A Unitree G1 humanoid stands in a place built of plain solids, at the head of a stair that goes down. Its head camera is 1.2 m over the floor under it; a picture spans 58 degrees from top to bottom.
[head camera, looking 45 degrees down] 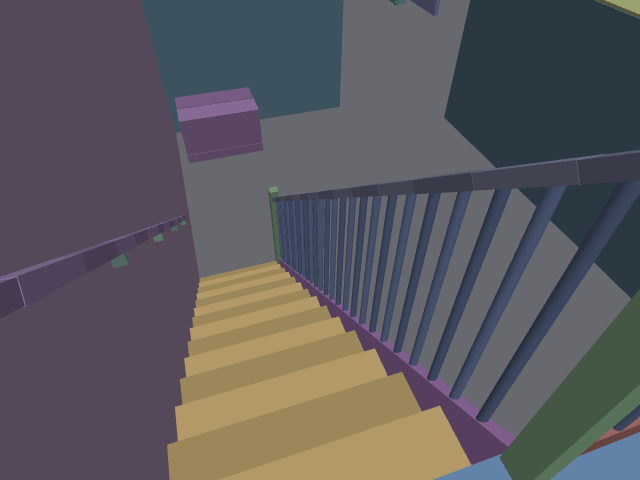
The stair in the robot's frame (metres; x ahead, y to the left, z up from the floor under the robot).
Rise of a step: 0.18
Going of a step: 0.23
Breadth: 0.90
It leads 18 degrees to the left of straight ahead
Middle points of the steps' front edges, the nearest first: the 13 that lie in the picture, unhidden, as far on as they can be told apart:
0.48 0.03 -0.18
0.70 0.10 -0.37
0.92 0.17 -0.55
1.13 0.24 -0.74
1.35 0.31 -0.92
1.57 0.38 -1.11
1.79 0.45 -1.29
2.00 0.52 -1.48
2.22 0.59 -1.66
2.44 0.66 -1.85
2.66 0.73 -2.03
2.87 0.80 -2.22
3.09 0.87 -2.40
